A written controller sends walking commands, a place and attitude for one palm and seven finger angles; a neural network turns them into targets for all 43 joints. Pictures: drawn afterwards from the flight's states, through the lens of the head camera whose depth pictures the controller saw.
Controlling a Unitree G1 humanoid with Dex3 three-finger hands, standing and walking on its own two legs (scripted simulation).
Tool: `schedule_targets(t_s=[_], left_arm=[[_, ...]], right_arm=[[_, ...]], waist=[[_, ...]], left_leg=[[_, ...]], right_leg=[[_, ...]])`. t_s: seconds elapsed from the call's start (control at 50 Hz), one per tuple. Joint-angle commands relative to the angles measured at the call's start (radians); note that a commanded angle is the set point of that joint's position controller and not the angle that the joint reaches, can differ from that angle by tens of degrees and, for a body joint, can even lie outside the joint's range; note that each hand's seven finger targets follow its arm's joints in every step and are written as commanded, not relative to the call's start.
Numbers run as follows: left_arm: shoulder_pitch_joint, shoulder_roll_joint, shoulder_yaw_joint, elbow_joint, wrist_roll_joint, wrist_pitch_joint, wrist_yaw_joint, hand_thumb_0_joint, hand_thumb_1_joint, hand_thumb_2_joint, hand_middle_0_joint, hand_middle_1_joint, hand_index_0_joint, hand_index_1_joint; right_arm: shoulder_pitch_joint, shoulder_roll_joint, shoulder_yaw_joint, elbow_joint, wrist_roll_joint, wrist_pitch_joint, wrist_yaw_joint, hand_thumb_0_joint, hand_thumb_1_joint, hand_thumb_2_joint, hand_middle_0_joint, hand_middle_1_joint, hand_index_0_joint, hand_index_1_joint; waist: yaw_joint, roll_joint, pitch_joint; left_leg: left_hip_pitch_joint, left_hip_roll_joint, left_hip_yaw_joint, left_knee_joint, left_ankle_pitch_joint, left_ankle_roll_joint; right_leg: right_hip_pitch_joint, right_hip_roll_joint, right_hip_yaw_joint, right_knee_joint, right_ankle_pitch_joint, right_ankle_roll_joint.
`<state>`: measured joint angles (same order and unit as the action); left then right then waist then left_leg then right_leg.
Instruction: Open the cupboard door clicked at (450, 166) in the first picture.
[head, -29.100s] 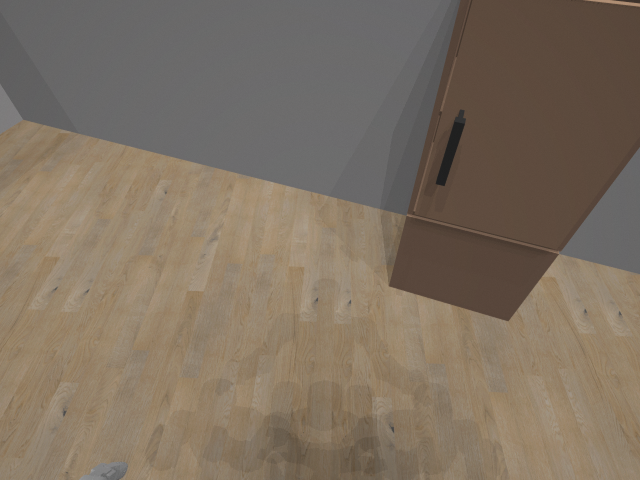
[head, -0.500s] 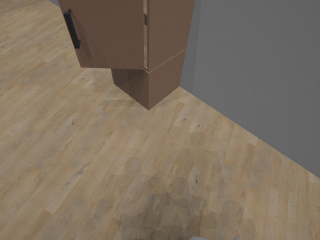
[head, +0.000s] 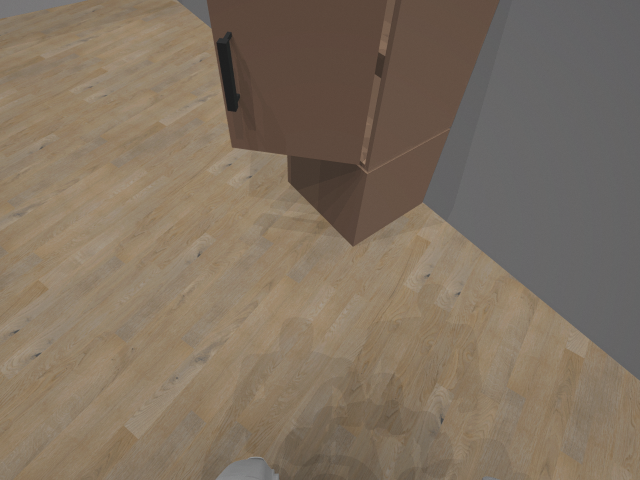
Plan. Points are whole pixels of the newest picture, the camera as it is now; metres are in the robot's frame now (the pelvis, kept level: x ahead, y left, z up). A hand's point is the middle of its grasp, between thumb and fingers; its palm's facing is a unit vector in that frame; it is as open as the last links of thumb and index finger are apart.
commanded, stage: take the last steps up to it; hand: left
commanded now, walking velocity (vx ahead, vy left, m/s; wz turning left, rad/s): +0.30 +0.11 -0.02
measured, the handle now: (230, 72) +0.98 +0.32 -0.06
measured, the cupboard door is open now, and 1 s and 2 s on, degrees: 44 44 44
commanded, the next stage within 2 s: come to a stop and stand still in 0.82 s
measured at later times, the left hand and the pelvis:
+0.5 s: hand (204, 395) +0.23 +0.19 -0.13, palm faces +0.05 -0.97 -0.23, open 7.2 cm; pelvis +0.17 +0.01 +0.02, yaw -1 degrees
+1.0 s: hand (180, 311) +0.37 +0.27 -0.16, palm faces +0.03 -0.98 -0.18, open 7.4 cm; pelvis +0.34 +0.10 +0.02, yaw -3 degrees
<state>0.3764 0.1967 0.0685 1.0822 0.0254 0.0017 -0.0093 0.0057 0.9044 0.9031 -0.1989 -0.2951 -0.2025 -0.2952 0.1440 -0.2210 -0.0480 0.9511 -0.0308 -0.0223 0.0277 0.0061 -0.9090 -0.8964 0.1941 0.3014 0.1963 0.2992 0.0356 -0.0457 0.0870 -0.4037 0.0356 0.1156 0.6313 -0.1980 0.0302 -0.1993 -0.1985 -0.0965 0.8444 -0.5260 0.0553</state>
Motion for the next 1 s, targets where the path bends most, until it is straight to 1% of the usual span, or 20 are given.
schedule_targets(t_s=[0.0, 0.04, 0.1, 0.2, 0.28, 0.3, 0.32, 0.34, 0.38, 0.44, 0.5, 0.64, 0.7, 0.72, 0.74, 0.76, 0.78, 0.82, 0.9, 0.98], left_arm=[[-0.18, 0.065, 0.004, -0.16, -0.005, -0.038, 0.003, 0.0, 0.9, 0.9, -0.2, -0.3, -0.2, -0.3], [-0.123, 0.049, 0.003, -0.121, 0.004, -0.028, -0.006, 0.0, 0.9, 0.9, -0.2, -0.3, -0.2, -0.3], [-0.102, 0.035, -0.002, -0.116, 0.0, -0.016, -0.008, 0.0, 0.9, 0.9, -0.2, -0.3, -0.2, -0.3], [-0.181, 0.031, -0.003, -0.157, 0.003, -0.018, -0.011, 0.0, 0.9, 0.9, -0.2, -0.3, -0.2, -0.3], [-0.058, 0.078, 0.017, -0.124, 0.006, -0.028, -0.007, 0.0, 0.9, 0.9, -0.2, -0.3, -0.2, -0.3], [0.037, 0.136, 0.03, -0.101, 0.012, -0.039, -0.002, 0.0, 0.9, 0.9, -0.2, -0.3, -0.2, -0.3], [0.131, 0.223, 0.047, -0.083, 0.008, -0.046, 0.005, 0.0, 0.9, 0.9, -0.2, -0.3, -0.2, -0.3], [0.115, 0.221, 0.042, -0.093, -0.006, -0.051, 0.014, 0.0, 0.9, 0.9, -0.2, -0.3, -0.2, -0.3], [-0.016, 0.138, 0.024, -0.122, -0.005, -0.056, 0.025, 0.0, 0.9, 0.9, -0.2, -0.3, -0.2, -0.3], [-0.023, 0.077, 0.004, -0.106, -0.008, -0.087, 0.02, 0.0, 0.9, 0.9, -0.2, -0.3, -0.2, -0.3], [0.02, 0.083, 0.008, -0.063, -0.004, -0.099, 0.019, 0.0, 0.9, 0.9, -0.2, -0.3, -0.2, -0.3], [0.034, 0.125, 0.008, -0.009, 0.001, -0.08, 0.019, 0.0, 0.9, 0.9, -0.2, -0.3, -0.2, -0.3], [-0.011, 0.123, 0.011, -0.01, -0.002, -0.065, 0.02, 0.0, 0.9, 0.9, -0.2, -0.3, -0.2, -0.3], [-0.003, 0.096, 0.004, -0.018, -0.004, -0.059, 0.016, 0.0, 0.9, 0.9, -0.2, -0.3, -0.2, -0.3], [0.035, 0.041, -0.003, -0.038, -0.012, -0.056, 0.013, 0.0, 0.9, 0.9, -0.2, -0.3, -0.2, -0.3], [-0.011, 0.03, -0.012, -0.079, -0.01, -0.057, 0.017, 0.0, 0.9, 0.9, -0.2, -0.3, -0.2, -0.3], [-0.052, 0.029, -0.016, -0.092, -0.009, -0.056, 0.022, 0.0, 0.9, 0.9, -0.2, -0.3, -0.2, -0.3], [-0.077, 0.036, -0.011, -0.083, -0.004, -0.043, 0.016, 0.0, 0.9, 0.9, -0.2, -0.3, -0.2, -0.3], [-0.008, -0.01, -0.016, -0.055, -0.001, -0.021, 0.005, 0.0, 0.9, 0.9, -0.2, -0.3, -0.2, -0.3], [-0.034, -0.023, -0.032, -0.055, -0.005, -0.01, 0.02, 0.0, 0.9, 0.9, -0.2, -0.3, -0.2, -0.3]], right_arm=[[0.231, -0.176, -0.037, 0.017, 0.0, -0.011, -0.045, 0.0, -0.9, -0.9, 0.2, 0.3, 0.2, 0.3], [0.171, -0.11, -0.014, 0.013, -0.002, -0.027, -0.049, 0.0, -0.9, -0.9, 0.2, 0.3, 0.2, 0.3], [0.151, -0.102, -0.013, 0.022, 0.002, -0.036, -0.047, 0.0, -0.9, -0.9, 0.2, 0.3, 0.2, 0.3], [0.176, -0.106, -0.018, 0.051, -0.001, -0.032, -0.035, 0.0, -0.9, -0.9, 0.2, 0.3, 0.2, 0.3], [0.149, -0.093, -0.014, 0.066, 0.006, -0.023, -0.031, 0.0, -0.9, -0.9, 0.2, 0.3, 0.2, 0.3], [0.151, -0.058, -0.008, 0.059, 0.014, -0.024, -0.028, 0.0, -0.9, -0.9, 0.2, 0.3, 0.2, 0.3], [0.163, -0.023, -0.005, 0.029, 0.015, -0.027, -0.021, 0.0, -0.9, -0.9, 0.2, 0.3, 0.2, 0.3], [0.145, -0.087, -0.017, 0.027, 0.006, -0.018, -0.023, 0.0, -0.9, -0.9, 0.2, 0.3, 0.2, 0.3], [0.081, -0.069, -0.023, 0.032, 0.005, -0.016, -0.018, 0.0, -0.9, -0.9, 0.2, 0.3, 0.2, 0.3], [0.14, -0.005, -0.006, 0.069, 0.002, -0.005, -0.01, 0.0, -0.9, -0.9, 0.2, 0.3, 0.2, 0.3], [0.111, 0.023, -0.004, 0.058, 0.008, -0.002, -0.004, 0.0, -0.9, -0.9, 0.2, 0.3, 0.2, 0.3], [-0.026, 0.014, 0.002, 0.0, 0.013, -0.013, 0.012, 0.0, -0.9, -0.9, 0.2, 0.3, 0.2, 0.3], [0.113, -0.034, -0.007, 0.041, 0.008, -0.024, -0.001, 0.0, -0.9, -0.9, 0.2, 0.3, 0.2, 0.3], [0.233, -0.096, -0.021, 0.078, 0.002, -0.03, -0.013, 0.0, -0.9, -0.9, 0.2, 0.3, 0.2, 0.3], [0.354, -0.208, -0.048, 0.098, -0.012, -0.035, -0.029, 0.0, -0.9, -0.9, 0.2, 0.3, 0.2, 0.3], [0.416, -0.234, -0.048, 0.103, -0.005, -0.022, -0.043, 0.0, -0.9, -0.9, 0.2, 0.3, 0.2, 0.3], [0.342, -0.211, -0.041, 0.086, -0.004, -0.019, -0.044, 0.0, -0.9, -0.9, 0.2, 0.3, 0.2, 0.3], [0.188, -0.12, -0.017, 0.038, 0.003, -0.025, -0.051, 0.0, -0.9, -0.9, 0.2, 0.3, 0.2, 0.3], [0.128, -0.078, 0.001, 0.034, 0.001, -0.04, -0.055, 0.0, -0.9, -0.9, 0.2, 0.3, 0.2, 0.3], [0.101, -0.053, 0.012, 0.046, 0.002, -0.032, -0.066, 0.0, -0.9, -0.9, 0.2, 0.3, 0.2, 0.3]], waist=[[-0.113, 0.253, -0.101], [-0.055, 0.194, -0.058], [-0.019, 0.161, -0.07], [-0.021, 0.089, -0.018], [0.051, 0.01, -0.012], [0.091, -0.115, -0.036], [0.109, -0.329, -0.08], [0.088, -0.27, -0.065], [0.027, -0.086, 0.02], [-0.014, -0.076, -0.06], [-0.006, -0.049, -0.1], [0.017, -0.138, -0.012], [-0.071, -0.08, -0.027], [-0.117, 0.048, -0.097], [-0.144, 0.291, -0.196], [-0.162, 0.287, -0.214], [-0.132, 0.197, -0.162], [-0.081, 0.269, -0.085], [-0.009, 0.143, -0.097], [-0.002, 0.085, -0.096]], left_leg=[[0.317, 0.323, -0.44, -0.404, -0.284, 0.183], [0.214, 0.261, -0.314, -0.423, -0.152, 0.147], [0.187, 0.234, -0.219, -0.447, -0.064, 0.159], [0.149, 0.223, -0.19, -0.46, -0.112, 0.171], [0.007, 0.129, -0.118, -0.254, -0.218, 0.092], [-0.105, 0.023, -0.022, -0.014, -0.244, 0.038], [-0.262, -0.075, 0.029, 0.284, -0.404, -0.007], [-0.268, -0.019, -0.095, 0.458, -0.377, -0.011], [-0.29, 0.051, -0.156, 0.518, -0.177, -0.023], [-0.183, 0.065, -0.107, 0.396, -0.06, -0.059], [-0.178, 0.052, -0.063, 0.263, -0.044, -0.078], [-0.061, 0.012, -0.004, -0.006, -0.01, -0.053], [0.232, -0.021, 0.019, -0.155, 0.038, -0.031], [0.421, 0.038, -0.033, -0.173, 0.033, -0.008], [0.576, 0.285, -0.352, -0.223, 0.081, 0.087], [0.56, 0.386, -0.485, -0.315, 0.127, 0.173], [0.411, 0.393, -0.453, -0.339, 0.011, 0.188], [0.236, 0.347, -0.396, -0.409, -0.13, 0.18], [0.122, 0.255, -0.195, -0.416, 0.055, 0.136], [0.087, 0.242, -0.132, -0.34, 0.316, 0.126]], right_leg=[[-0.509, 0.048, 0.069, 0.451, 0.045, -0.064], [-0.416, 0.037, 0.059, 0.356, 0.124, -0.061], [-0.328, 0.048, 0.041, 0.184, 0.177, -0.058], [-0.192, 0.092, 0.005, -0.083, 0.235, -0.056], [0.117, 0.123, 0.01, -0.298, 0.266, -0.067], [0.256, 0.0, 0.186, -0.434, 0.128, -0.111], [0.361, -0.246, 0.567, -0.626, 0.067, -0.222], [0.249, -0.3, 0.674, -0.711, -0.066, -0.267], [0.106, -0.244, 0.512, -0.706, 0.017, -0.252], [0.105, -0.124, 0.213, -0.655, 0.492, -0.193], [0.186, -0.106, 0.14, -0.62, 0.718, -0.198], [0.126, -0.103, 0.082, -0.589, 0.62, -0.171], [-0.022, -0.052, 0.035, -0.443, 0.533, -0.133], [-0.115, 0.001, 0.001, -0.247, 0.462, -0.11], [-0.299, 0.136, -0.083, 0.034, 0.077, -0.063], [-0.379, 0.178, -0.008, 0.268, -0.108, -0.073], [-0.397, 0.14, 0.037, 0.399, -0.09, -0.092], [-0.425, 0.082, 0.085, 0.435, 0.044, -0.083], [-0.258, 0.081, 0.054, 0.207, 0.14, -0.069], [-0.067, 0.122, 0.043, -0.122, 0.23, -0.047]])
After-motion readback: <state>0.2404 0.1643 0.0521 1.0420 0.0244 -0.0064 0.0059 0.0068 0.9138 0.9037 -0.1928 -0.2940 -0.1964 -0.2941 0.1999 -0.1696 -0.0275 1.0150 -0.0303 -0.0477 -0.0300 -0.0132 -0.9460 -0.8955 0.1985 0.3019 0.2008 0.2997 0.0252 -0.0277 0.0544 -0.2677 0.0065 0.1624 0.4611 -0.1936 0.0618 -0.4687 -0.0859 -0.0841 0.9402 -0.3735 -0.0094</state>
